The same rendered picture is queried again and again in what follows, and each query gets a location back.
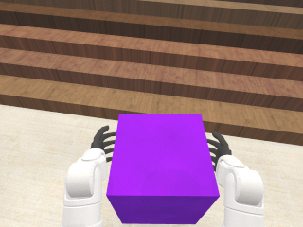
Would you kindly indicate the carton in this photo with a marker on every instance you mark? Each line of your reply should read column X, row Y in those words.
column 161, row 170

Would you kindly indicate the robot right hand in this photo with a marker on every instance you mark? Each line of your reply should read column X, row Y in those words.
column 222, row 148

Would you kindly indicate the right robot forearm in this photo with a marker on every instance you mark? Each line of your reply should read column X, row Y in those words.
column 243, row 196

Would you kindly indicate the robot left hand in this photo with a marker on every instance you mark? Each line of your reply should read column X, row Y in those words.
column 100, row 137

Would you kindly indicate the left robot forearm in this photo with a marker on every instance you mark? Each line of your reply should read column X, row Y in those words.
column 82, row 194

